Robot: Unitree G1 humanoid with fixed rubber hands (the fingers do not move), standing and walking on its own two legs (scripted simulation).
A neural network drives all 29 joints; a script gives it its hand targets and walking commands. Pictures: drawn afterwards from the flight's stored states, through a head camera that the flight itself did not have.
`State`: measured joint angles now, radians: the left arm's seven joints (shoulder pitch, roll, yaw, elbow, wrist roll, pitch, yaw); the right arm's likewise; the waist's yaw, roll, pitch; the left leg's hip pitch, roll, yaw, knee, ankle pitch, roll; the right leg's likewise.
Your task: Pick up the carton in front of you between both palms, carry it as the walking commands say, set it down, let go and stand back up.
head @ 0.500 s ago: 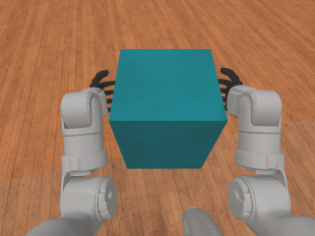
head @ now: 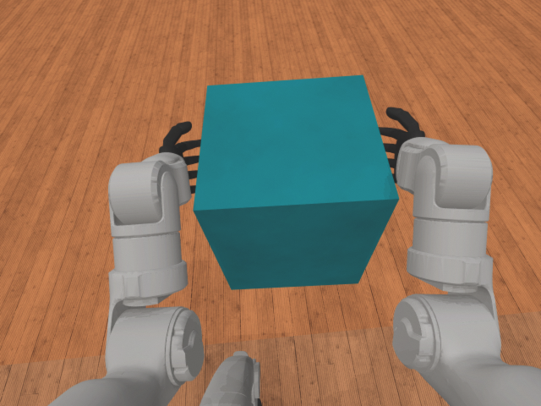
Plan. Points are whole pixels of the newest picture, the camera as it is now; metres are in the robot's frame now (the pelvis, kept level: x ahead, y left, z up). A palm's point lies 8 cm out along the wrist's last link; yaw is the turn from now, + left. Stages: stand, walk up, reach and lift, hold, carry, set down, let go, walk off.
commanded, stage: carry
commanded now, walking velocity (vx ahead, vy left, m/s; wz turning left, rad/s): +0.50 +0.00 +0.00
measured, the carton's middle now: (290, 194) +0.39 +0.02 +0.08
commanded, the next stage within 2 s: none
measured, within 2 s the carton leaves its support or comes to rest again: neither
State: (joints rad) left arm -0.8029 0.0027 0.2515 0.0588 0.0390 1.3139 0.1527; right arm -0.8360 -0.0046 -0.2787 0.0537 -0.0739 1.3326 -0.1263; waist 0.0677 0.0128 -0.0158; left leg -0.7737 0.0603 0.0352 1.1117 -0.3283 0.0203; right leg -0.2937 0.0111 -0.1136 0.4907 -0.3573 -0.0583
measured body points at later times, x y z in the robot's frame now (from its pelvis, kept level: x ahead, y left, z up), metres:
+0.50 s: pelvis +0.29 +0.04 +0.02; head +0.33 +0.04 +0.47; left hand +0.69 +0.16 +0.18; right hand +0.67 -0.14 +0.19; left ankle +0.26 +0.11 -0.72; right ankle +0.40 -0.10 -0.66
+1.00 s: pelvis +0.59 +0.01 +0.04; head +0.61 +0.00 +0.49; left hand +0.93 +0.17 +0.13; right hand +0.94 -0.13 +0.12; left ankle +0.72 +0.14 -0.67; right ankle +0.50 -0.08 -0.71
